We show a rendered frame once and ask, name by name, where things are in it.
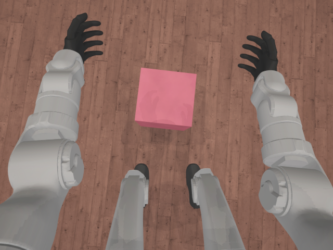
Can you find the carton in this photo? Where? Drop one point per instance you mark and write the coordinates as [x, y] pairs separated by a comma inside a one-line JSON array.
[[165, 99]]

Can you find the robot right foot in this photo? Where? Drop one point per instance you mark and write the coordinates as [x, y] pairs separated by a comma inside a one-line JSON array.
[[190, 172]]

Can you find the robot right hand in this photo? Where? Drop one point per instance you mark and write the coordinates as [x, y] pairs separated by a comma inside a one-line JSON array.
[[267, 54]]

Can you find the left robot forearm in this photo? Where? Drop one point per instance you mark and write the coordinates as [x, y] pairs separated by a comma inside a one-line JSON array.
[[58, 101]]

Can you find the robot left shin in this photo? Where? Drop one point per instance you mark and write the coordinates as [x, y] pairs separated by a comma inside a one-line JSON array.
[[132, 173]]

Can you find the right robot upper arm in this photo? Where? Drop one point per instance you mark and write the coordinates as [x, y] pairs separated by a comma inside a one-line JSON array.
[[302, 201]]

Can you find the robot left hand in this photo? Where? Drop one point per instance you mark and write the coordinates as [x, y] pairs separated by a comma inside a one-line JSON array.
[[75, 39]]

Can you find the left robot upper arm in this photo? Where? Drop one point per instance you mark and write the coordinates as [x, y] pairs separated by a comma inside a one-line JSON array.
[[41, 174]]

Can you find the right robot forearm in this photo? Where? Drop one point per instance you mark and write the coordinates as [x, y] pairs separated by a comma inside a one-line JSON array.
[[283, 139]]

